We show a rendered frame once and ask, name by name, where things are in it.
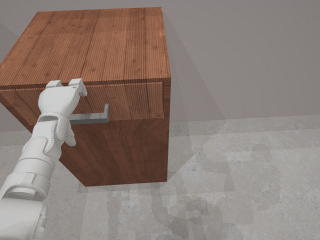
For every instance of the left robot hand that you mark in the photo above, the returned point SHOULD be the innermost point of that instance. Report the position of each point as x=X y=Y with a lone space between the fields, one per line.
x=63 y=100

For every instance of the left robot upper arm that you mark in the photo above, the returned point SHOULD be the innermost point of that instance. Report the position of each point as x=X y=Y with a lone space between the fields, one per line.
x=22 y=219

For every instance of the cabinet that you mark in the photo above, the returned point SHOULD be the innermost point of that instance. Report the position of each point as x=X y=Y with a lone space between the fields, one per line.
x=101 y=47

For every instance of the handle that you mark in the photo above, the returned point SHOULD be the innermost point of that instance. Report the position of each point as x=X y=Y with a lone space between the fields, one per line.
x=90 y=118

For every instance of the drawer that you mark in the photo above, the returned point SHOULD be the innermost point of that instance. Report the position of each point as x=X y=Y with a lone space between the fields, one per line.
x=126 y=101

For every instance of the robot left forearm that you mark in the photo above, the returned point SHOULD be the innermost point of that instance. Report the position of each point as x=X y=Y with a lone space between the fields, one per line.
x=30 y=179

